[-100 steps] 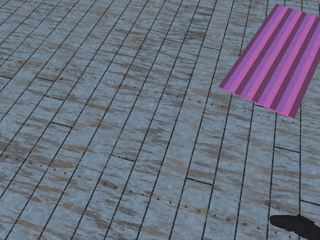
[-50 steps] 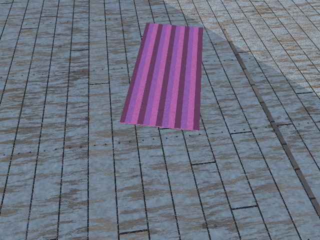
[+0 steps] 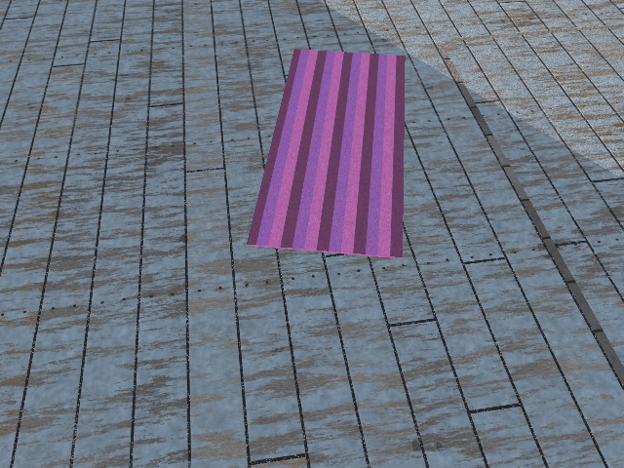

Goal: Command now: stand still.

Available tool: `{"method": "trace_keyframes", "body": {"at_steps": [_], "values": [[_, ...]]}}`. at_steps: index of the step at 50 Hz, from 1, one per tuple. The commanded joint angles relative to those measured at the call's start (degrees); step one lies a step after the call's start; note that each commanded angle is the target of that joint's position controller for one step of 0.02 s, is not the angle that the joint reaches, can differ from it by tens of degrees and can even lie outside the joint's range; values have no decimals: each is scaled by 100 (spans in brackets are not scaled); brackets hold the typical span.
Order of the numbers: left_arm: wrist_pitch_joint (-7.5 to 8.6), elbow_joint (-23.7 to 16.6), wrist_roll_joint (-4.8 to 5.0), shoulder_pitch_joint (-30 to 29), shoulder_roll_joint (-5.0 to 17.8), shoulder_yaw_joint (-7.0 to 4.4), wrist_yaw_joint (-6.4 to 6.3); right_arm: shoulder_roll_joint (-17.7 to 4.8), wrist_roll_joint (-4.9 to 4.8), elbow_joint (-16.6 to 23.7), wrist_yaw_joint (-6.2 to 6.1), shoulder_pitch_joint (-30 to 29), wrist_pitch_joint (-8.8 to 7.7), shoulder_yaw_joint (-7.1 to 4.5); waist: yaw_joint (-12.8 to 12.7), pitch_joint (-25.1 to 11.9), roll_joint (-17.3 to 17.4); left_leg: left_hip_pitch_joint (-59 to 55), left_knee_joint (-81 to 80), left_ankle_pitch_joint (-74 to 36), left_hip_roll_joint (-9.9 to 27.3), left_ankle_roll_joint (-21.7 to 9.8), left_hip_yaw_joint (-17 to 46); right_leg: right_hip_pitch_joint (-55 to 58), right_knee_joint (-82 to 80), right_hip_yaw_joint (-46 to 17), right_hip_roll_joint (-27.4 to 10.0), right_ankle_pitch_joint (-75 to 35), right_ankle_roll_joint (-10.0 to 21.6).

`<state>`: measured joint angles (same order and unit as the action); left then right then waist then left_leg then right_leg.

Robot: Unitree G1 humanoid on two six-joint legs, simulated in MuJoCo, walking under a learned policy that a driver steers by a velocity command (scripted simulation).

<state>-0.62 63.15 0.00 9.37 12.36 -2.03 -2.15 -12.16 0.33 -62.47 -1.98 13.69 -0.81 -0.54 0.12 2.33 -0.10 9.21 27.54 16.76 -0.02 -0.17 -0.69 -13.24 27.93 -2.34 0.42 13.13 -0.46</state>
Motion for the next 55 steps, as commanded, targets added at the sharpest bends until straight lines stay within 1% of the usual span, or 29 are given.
{"method": "trace_keyframes", "body": {"at_steps": [1,10,11,13,14,16,17,18,20,21,22,23,24,25,26,27,29,31,33,35,37,38,39,40,41,42,43,47,55], "values": [[40,-119,1,74,590,-76,-20,-566,-2,113,-18,278,-38,-82,-6,-23,9,445,-589,-507,163,-89,149,255,-388,-113,-151,-747,174],[38,-21,5,209,531,-38,-33,-486,-8,87,-21,484,-44,-62,-13,14,18,474,-599,-512,151,-104,148,217,-388,-93,-142,-726,159],[32,39,3,316,460,-18,-35,-438,-11,27,-27,608,-37,-54,-11,-116,45,426,-654,67,110,-127,117,265,-377,-10,-66,-167,163],[37,34,57,347,531,-53,-50,-681,-84,64,-65,633,-6,-142,18,166,264,639,-769,1924,177,-372,349,-221,-11,250,201,1656,240],[83,-31,58,256,547,-61,-43,-761,-111,113,-75,683,-17,-174,73,407,366,752,-968,2654,407,-551,693,-626,198,278,214,2100,292],[265,-196,76,49,323,-16,34,-1071,-175,101,-59,1006,-114,-302,197,598,967,524,-1671,3404,1387,-1075,2040,-1291,1243,541,183,1425,283],[355,-255,101,-19,308,-15,86,-1151,-179,127,-51,968,-164,-350,195,755,1058,598,-1894,3308,1841,-1310,2589,-1470,1765,424,-44,1119,339],[421,-291,131,-47,333,-32,129,-1081,-148,200,-32,878,-211,-346,138,813,925,597,-1945,3031,1965,-1367,2711,-1632,2031,326,-197,1265,416],[525,-327,193,77,295,-31,187,-1011,-198,354,23,585,-268,-342,-58,819,840,613,-1762,2360,1781,-1131,2222,-1357,1323,308,-339,1474,568],[554,-215,186,332,281,-52,185,-965,-230,441,40,305,-244,-326,-256,780,698,906,-1439,1687,1379,-881,1589,-568,416,515,-188,1036,587],[546,-13,135,686,328,-108,169,-932,-216,461,54,314,-208,-318,-340,574,552,1091,-951,802,987,-713,1087,234,-74,754,123,252,463],[507,115,75,1085,455,-171,158,-893,-193,494,44,305,-203,-301,-428,309,352,1186,-254,-209,707,-529,701,771,-215,520,56,-184,406],[478,164,45,1626,888,-279,125,-642,-85,581,32,324,-228,-224,-496,-150,-729,1601,1312,-395,135,-168,27,1451,-605,-733,-846,-1149,620],[471,212,8,2161,1410,-355,170,-296,-71,652,-25,514,-266,-140,-608,-519,-1904,2508,2726,1464,-403,137,-254,1984,-1199,-2583,-2057,-2147,1515],[552,162,-39,1935,959,-199,176,-429,-166,585,-30,565,-267,-189,-383,-371,-1179,2652,3865,2021,-135,138,379,1686,-1126,-2917,-2343,-2533,1821],[607,6,-15,1531,762,-137,164,-509,-219,577,0,509,-267,-214,-231,-152,-714,2821,4315,1763,32,71,542,1462,-933,-2261,-2213,-3068,1714],[603,-210,-5,912,604,-48,176,-546,-148,544,7,334,-254,-278,-3,-99,-362,2685,3744,995,369,-10,439,1152,-925,-1167,-1696,-3538,1270],[530,-182,-61,855,289,84,124,-411,-136,572,20,122,-211,-278,53,-92,-524,2084,2608,451,409,35,237,862,-952,-449,-1195,-3900,954],[470,-152,-108,881,521,76,59,-183,-145,622,26,-67,-173,-197,58,-266,-601,1435,1571,283,267,108,47,743,-783,-117,-1008,-4402,968],[406,-134,-64,916,824,6,27,-276,-162,653,1,-199,-103,-190,33,-432,-583,940,917,-9,116,133,-107,676,-705,-191,-1097,-4552,1086],[351,-139,79,751,806,-5,33,-359,-136,569,-13,-65,-9,-207,195,-406,-541,237,55,-1029,77,24,-157,375,-658,-191,-1066,-3928,995],[352,-73,124,897,768,-17,61,-503,-60,557,-30,-65,36,-240,204,-330,-402,-70,-316,-1678,149,-83,-15,238,-694,-197,-929,-3189,819],[374,-49,62,1035,715,-27,89,-760,-8,555,-66,-13,74,-302,134,-372,-115,-469,-276,-2738,453,-200,308,67,-659,-119,-716,-2186,610],[391,-9,-36,1380,557,-29,118,-1024,-48,597,-78,-159,94,-355,-168,-401,368,-757,99,-3445,626,-422,430,-200,-667,108,-316,-1176,405],[356,62,-54,1555,277,24,99,-846,-105,572,-49,-309,106,-341,-203,-441,547,-696,268,-3177,608,-603,428,-157,-732,245,-181,-744,253],[301,51,-36,1390,298,23,74,-647,-133,567,-17,-412,105,-327,-109,-265,386,-472,268,-2854,502,-554,411,-109,-688,328,-110,-684,182],[263,22,-3,1259,383,7,51,-567,-101,575,3,-497,84,-317,-66,-172,203,-392,229,-2844,437,-482,383,-167,-560,344,-116,-815,174],[151,3,-35,1217,448,-1,-9,-586,-93,460,46,-509,-34,-350,-79,-400,194,-349,325,-3470,404,-479,383,207,-366,305,-197,-1428,139],[71,30,-18,1125,412,-8,-32,-572,-96,313,34,-659,12,-375,-80,-399,39,-218,221,-3042,355,-475,354,414,-388,312,-242,-1246,122]]}}
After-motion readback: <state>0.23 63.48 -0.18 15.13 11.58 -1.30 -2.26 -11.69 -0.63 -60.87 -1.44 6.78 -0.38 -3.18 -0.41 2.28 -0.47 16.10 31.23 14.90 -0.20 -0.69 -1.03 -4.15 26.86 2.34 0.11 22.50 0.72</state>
